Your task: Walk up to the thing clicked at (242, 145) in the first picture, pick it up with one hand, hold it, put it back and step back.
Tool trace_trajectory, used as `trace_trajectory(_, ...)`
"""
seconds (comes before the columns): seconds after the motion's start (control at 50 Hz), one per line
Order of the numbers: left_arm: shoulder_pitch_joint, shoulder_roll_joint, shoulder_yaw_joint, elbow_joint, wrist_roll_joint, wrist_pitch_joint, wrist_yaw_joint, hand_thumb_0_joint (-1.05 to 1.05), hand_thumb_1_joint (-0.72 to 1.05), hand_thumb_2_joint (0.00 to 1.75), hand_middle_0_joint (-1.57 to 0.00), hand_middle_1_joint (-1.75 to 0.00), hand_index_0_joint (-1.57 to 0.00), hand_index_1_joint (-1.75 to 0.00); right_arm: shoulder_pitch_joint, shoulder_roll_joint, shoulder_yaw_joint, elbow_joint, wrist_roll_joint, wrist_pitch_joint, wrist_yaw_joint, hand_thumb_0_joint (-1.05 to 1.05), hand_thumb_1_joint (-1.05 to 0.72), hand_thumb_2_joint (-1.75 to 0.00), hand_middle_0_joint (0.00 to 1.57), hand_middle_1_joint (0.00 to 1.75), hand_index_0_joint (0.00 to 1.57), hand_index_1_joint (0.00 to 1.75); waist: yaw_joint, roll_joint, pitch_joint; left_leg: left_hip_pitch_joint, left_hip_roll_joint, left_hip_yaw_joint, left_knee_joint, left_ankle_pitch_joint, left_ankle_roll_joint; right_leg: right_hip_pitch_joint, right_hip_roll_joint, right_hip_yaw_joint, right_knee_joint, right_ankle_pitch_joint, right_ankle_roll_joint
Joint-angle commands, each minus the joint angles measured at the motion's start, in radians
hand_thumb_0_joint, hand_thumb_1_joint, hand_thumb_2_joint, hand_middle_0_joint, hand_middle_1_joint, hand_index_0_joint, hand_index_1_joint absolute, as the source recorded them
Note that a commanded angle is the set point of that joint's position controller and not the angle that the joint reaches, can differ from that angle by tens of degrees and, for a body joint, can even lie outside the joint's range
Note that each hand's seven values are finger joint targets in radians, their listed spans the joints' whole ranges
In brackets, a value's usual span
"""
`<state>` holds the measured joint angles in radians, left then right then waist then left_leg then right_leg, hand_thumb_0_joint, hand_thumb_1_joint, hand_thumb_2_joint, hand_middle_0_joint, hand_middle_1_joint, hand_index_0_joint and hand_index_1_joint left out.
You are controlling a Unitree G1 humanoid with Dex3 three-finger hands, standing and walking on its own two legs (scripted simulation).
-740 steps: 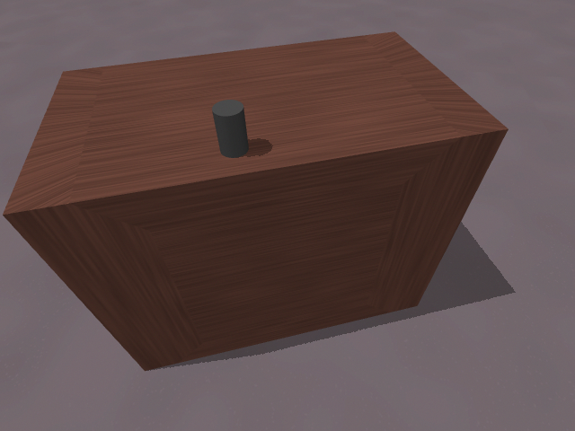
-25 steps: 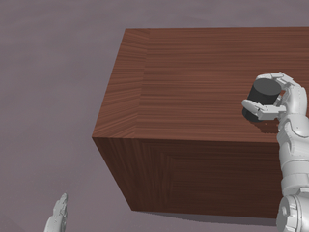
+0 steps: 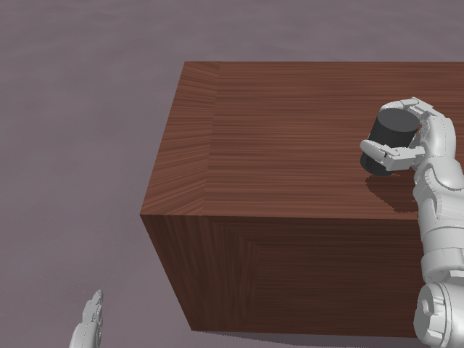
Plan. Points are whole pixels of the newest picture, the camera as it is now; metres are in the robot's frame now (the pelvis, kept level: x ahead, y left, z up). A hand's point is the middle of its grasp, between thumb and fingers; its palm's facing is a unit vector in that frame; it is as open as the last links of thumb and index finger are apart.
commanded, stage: settle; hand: right
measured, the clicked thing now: (387, 143) +0.43 -0.22 +0.15
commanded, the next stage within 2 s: lift in 0.24 s
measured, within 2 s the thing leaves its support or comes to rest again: neither
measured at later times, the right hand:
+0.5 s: hand (396, 125) +0.43 -0.22 +0.19, palm faces +0.21 +0.98 +0.00, open 9.3 cm
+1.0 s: hand (419, 88) +0.39 -0.20 +0.28, palm faces +0.20 +0.98 -0.02, open 9.3 cm
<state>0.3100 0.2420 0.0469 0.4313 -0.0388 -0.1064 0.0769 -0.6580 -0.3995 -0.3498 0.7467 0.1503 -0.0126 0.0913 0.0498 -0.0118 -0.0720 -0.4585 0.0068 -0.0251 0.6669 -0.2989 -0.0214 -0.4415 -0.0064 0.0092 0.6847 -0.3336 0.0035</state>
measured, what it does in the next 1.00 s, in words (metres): stands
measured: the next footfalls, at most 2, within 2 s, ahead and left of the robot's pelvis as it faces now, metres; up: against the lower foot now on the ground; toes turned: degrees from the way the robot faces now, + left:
none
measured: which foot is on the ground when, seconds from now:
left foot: down 0.00-1.00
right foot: down 0.00-1.00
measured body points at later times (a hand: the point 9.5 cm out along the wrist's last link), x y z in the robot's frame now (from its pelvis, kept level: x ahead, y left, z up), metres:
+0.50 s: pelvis +0.00 +0.00 +0.01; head +0.00 +0.01 +0.46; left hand +0.15 +0.27 -0.06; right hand +0.41 -0.27 +0.19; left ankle +0.02 +0.13 -0.72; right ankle +0.01 -0.12 -0.72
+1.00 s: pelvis +0.00 +0.00 +0.01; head -0.03 +0.03 +0.46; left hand +0.17 +0.25 -0.07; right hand +0.37 -0.25 +0.28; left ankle +0.02 +0.13 -0.72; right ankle +0.01 -0.12 -0.72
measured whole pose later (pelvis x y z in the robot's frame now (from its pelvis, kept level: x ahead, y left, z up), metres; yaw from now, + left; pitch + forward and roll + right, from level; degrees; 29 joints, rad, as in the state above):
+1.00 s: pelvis +0.00 +0.00 +0.01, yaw -1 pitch +0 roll +0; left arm 0.27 0.24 0.07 0.56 -0.04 -0.12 0.05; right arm -0.63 -0.35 -0.32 0.25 0.19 0.47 0.03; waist -0.01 -0.07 -0.08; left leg -0.29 0.02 -0.02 0.56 -0.27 -0.02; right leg -0.27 0.00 0.02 0.57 -0.29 0.00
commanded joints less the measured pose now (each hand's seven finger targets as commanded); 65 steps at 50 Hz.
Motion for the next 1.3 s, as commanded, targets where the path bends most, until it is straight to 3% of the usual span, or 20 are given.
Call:
trace_trajectory(0.0, -0.007, 0.137, 0.076, -0.111, 0.004, -0.056, 0.013, 0.00, -0.55, 0.06, -0.05, -0.05, -0.05, -0.06, -0.495, -0.267, -0.041, -0.274, 0.027, -0.056, -0.002, 0.00, -0.32, -1.36, 1.26, 1.44, 1.31, 1.44, -0.007, -0.065, -0.309, 0.127, -0.008, 0.043, -0.093, 0.231, 0.022, 0.171, 0.013, -0.015, -0.106, 0.225, -0.012)
trace_trajectory(0.06, -0.038, 0.093, 0.042, -0.113, 0.003, -0.059, 0.007, 0.00, -0.55, 0.06, -0.05, -0.05, -0.05, -0.05, -0.532, -0.320, -0.080, -0.321, 0.025, -0.051, -0.023, 0.00, -0.35, -1.34, 1.28, 1.43, 1.32, 1.43, -0.023, -0.075, -0.307, 0.149, -0.005, 0.035, -0.103, 0.231, 0.019, 0.149, 0.018, -0.024, -0.110, 0.213, -0.014)
trace_trajectory(0.2, -0.100, 0.124, 0.067, -0.119, 0.004, -0.074, 0.012, 0.00, -0.55, 0.06, -0.05, -0.05, -0.05, -0.05, -0.540, -0.269, -0.031, -0.335, 0.019, -0.021, -0.021, 0.00, -0.34, -1.38, 1.27, 1.45, 1.31, 1.45, -0.005, -0.060, -0.342, 0.145, -0.009, 0.036, -0.107, 0.247, 0.020, 0.201, 0.008, -0.015, -0.120, 0.227, -0.014)
trace_trajectory(0.32, -0.112, 0.161, 0.091, -0.126, 0.003, -0.086, 0.025, 0.00, -0.56, 0.06, -0.05, -0.05, -0.04, -0.05, -0.561, -0.302, -0.060, -0.354, 0.035, -0.003, -0.011, 0.00, -0.36, -1.40, 1.27, 1.46, 1.31, 1.46, -0.008, -0.015, -0.348, 0.155, -0.009, 0.041, -0.128, 0.208, 0.016, 0.213, 0.007, -0.013, -0.140, 0.189, -0.017)
trace_trajectory(0.34, -0.074, 0.127, 0.061, -0.068, 0.005, -0.084, 0.023, 0.00, -0.55, 0.05, -0.05, -0.06, -0.05, -0.06, -0.538, -0.280, -0.047, -0.307, 0.031, 0.004, -0.008, 0.00, -0.28, -1.33, 1.29, 1.44, 1.33, 1.44, -0.011, -0.033, -0.331, 0.143, -0.011, 0.043, -0.127, 0.210, 0.019, 0.212, 0.006, -0.011, -0.143, 0.196, -0.015)
trace_trajectory(0.38, -0.074, 0.157, 0.094, -0.081, 0.006, -0.090, 0.026, 0.00, -0.54, 0.05, -0.05, -0.06, -0.06, -0.06, -0.555, -0.290, -0.051, -0.368, 0.033, 0.006, -0.014, 0.00, -0.26, -1.31, 1.28, 1.42, 1.32, 1.42, -0.012, -0.057, -0.330, 0.127, -0.014, 0.047, -0.129, 0.196, 0.024, 0.237, 0.000, -0.003, -0.156, 0.186, -0.007)
trace_trajectory(0.4, -0.078, 0.123, 0.065, -0.087, 0.007, -0.093, 0.022, 0.00, -0.54, 0.05, -0.05, -0.06, -0.06, -0.06, -0.562, -0.286, -0.051, -0.384, 0.033, 0.003, -0.020, 0.00, -0.26, -1.31, 1.28, 1.42, 1.32, 1.42, -0.021, -0.060, -0.330, 0.144, -0.012, 0.047, -0.130, 0.206, 0.023, 0.229, 0.001, -0.003, -0.152, 0.199, -0.008)
trace_trajectory(0.5, -0.114, 0.148, 0.087, -0.099, 0.009, -0.101, 0.022, 0.00, -0.54, 0.05, -0.05, -0.06, -0.05, -0.06, -0.570, -0.278, -0.045, -0.475, 0.035, 0.031, -0.039, 0.00, -0.27, -1.30, 1.27, 1.41, 1.31, 1.41, -0.019, -0.050, -0.373, 0.169, -0.014, 0.047, -0.131, 0.272, 0.022, 0.265, 0.004, -0.010, -0.144, 0.270, -0.009)
trace_trajectory(0.56, -0.123, 0.090, 0.044, -0.055, 0.008, -0.099, 0.018, 0.00, -0.54, 0.05, -0.05, -0.06, -0.05, -0.05, -0.540, -0.248, -0.034, -0.517, 0.041, 0.052, -0.047, 0.00, -0.27, -1.29, 1.27, 1.40, 1.30, 1.40, -0.044, -0.063, -0.347, 0.197, -0.011, 0.047, -0.138, 0.257, 0.023, 0.247, 0.007, -0.011, -0.151, 0.260, -0.009)
trace_trajectory(0.64, -0.125, 0.153, 0.093, -0.065, 0.012, -0.094, 0.024, 0.00, -0.54, 0.05, -0.05, -0.06, -0.05, -0.05, -0.534, -0.269, -0.040, -0.599, 0.039, 0.107, -0.053, 0.00, -0.28, -1.31, 1.30, 1.43, 1.33, 1.43, -0.038, -0.070, -0.363, 0.199, -0.012, 0.051, -0.141, 0.275, 0.025, 0.281, 0.007, -0.013, -0.158, 0.284, -0.007)
trace_trajectory(0.8, -0.141, 0.082, 0.035, -0.023, -0.001, -0.073, -0.010, 0.00, -0.54, 0.05, -0.04, -0.05, -0.04, -0.05, -0.483, -0.218, -0.035, -0.701, 0.056, 0.284, -0.058, 0.00, -0.26, -1.32, 1.32, 1.45, 1.35, 1.45, -0.062, -0.046, -0.274, 0.218, -0.012, 0.063, -0.166, 0.263, 0.021, 0.252, 0.011, -0.015, -0.178, 0.282, -0.012)
trace_trajectory(0.86, -0.138, 0.154, 0.096, -0.045, -0.003, -0.068, -0.012, 0.00, -0.54, 0.05, -0.04, -0.05, -0.04, -0.05, -0.465, -0.205, -0.033, -0.719, 0.057, 0.355, -0.062, 0.00, -0.29, -1.32, 1.33, 1.45, 1.36, 1.45, -0.049, -0.019, -0.298, 0.229, -0.016, 0.071, -0.166, 0.291, 0.022, 0.297, 0.005, -0.009, -0.180, 0.325, -0.011)
trace_trajectory(0.88, -0.128, 0.132, 0.075, -0.036, -0.005, -0.065, -0.016, 0.00, -0.54, 0.05, -0.04, -0.05, -0.04, -0.05, -0.482, -0.206, -0.032, -0.743, 0.058, 0.374, -0.062, 0.00, -0.28, -1.32, 1.33, 1.46, 1.36, 1.46, -0.054, -0.020, -0.284, 0.226, -0.017, 0.076, -0.165, 0.294, 0.022, 0.295, 0.004, -0.005, -0.177, 0.336, -0.011)
trace_trajectory(0.92, -0.139, 0.172, 0.118, -0.036, -0.006, -0.064, -0.014, 0.00, -0.55, 0.05, -0.04, -0.05, -0.04, -0.05, -0.494, -0.211, -0.037, -0.755, 0.059, 0.410, -0.065, 0.00, -0.28, -1.32, 1.34, 1.46, 1.37, 1.46, -0.050, 0.008, -0.275, 0.230, -0.016, 0.078, -0.169, 0.288, 0.021, 0.301, 0.005, -0.004, -0.184, 0.329, -0.014)
trace_trajectory(0.96, -0.180, 0.153, 0.096, -0.066, -0.008, -0.070, -0.014, 0.00, -0.55, 0.05, -0.04, -0.05, -0.04, -0.05, -0.519, -0.216, -0.043, -0.819, 0.066, 0.432, -0.068, 0.00, -0.28, -1.31, 1.32, 1.44, 1.35, 1.44, -0.059, -0.001, -0.262, 0.235, -0.009, 0.076, -0.182, 0.252, 0.020, 0.292, 0.015, -0.009, -0.189, 0.281, -0.019)
trace_trajectory(0.98, -0.183, 0.176, 0.123, -0.064, -0.009, -0.076, -0.013, 0.00, -0.55, 0.06, -0.04, -0.05, -0.04, -0.05, -0.525, -0.226, -0.054, -0.843, 0.066, 0.444, -0.073, 0.00, -0.27, -1.31, 1.32, 1.44, 1.35, 1.44, -0.060, 0.006, -0.272, 0.233, -0.011, 0.080, -0.182, 0.231, 0.021, 0.297, 0.013, -0.007, -0.195, 0.261, -0.018)
trace_trajectory(1.06, -0.161, 0.085, 0.033, -0.034, -0.012, -0.078, -0.025, 0.00, -0.55, 0.06, -0.04, -0.05, -0.04, -0.05, -0.505, -0.178, -0.021, -0.849, 0.069, 0.493, -0.071, 0.00, -0.26, -1.30, 1.31, 1.44, 1.35, 1.44, -0.066, 0.000, -0.238, 0.237, -0.006, 0.075, -0.195, 0.207, 0.020, 0.276, 0.021, -0.011, -0.202, 0.236, -0.021)
trace_trajectory(1.14, -0.170, 0.152, 0.095, -0.012, -0.009, -0.083, -0.023, 0.00, -0.55, 0.05, -0.04, -0.05, -0.04, -0.05, -0.515, -0.200, -0.039, -0.905, 0.071, 0.540, -0.073, 0.00, -0.27, -1.31, 1.31, 1.44, 1.35, 1.44, -0.053, -0.040, -0.253, 0.225, -0.003, 0.072, -0.203, 0.195, 0.023, 0.303, 0.023, -0.012, -0.212, 0.221, -0.019)
trace_trajectory(1.22, -0.167, 0.119, 0.062, 0.024, -0.010, -0.092, -0.027, 0.00, -0.55, 0.05, -0.04, -0.05, -0.03, -0.05, -0.511, -0.182, -0.028, -0.932, 0.076, 0.582, -0.080, 0.00, -0.30, -1.32, 1.33, 1.46, 1.36, 1.46, -0.060, -0.050, -0.232, 0.227, -0.002, 0.076, -0.212, 0.180, 0.026, 0.294, 0.026, -0.007, -0.218, 0.207, -0.019)
trace_trajectory(1.28, -0.211, 0.142, 0.077, -0.015, -0.012, -0.106, -0.020, 0.00, -0.56, 0.06, -0.04, -0.04, -0.03, -0.05, -0.503, -0.200, -0.054, -0.948, 0.088, 0.608, -0.084, 0.00, -0.28, -1.31, 1.32, 1.45, 1.36, 1.45, -0.064, 0.006, -0.226, 0.237, 0.000, 0.077, -0.223, 0.160, 0.016, 0.289, 0.030, -0.008, -0.218, 0.188, -0.028)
